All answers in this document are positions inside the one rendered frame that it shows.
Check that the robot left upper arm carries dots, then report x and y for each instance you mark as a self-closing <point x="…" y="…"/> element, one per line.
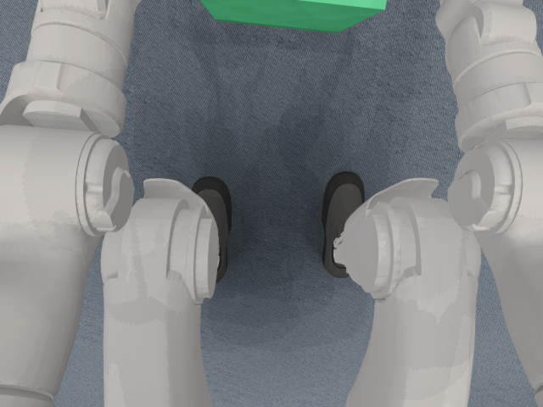
<point x="60" y="192"/>

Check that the carton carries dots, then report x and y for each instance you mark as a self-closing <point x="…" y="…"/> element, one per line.
<point x="331" y="16"/>

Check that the left robot forearm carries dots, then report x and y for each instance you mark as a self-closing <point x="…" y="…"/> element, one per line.
<point x="75" y="67"/>

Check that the robot right upper arm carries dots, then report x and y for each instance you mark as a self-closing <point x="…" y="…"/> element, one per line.
<point x="497" y="193"/>

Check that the right robot forearm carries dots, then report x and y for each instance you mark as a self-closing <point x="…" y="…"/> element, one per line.
<point x="496" y="69"/>

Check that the robot right thigh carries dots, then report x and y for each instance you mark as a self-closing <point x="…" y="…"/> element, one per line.
<point x="420" y="354"/>

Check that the left robot foot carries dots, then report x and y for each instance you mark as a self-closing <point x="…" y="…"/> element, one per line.
<point x="215" y="193"/>

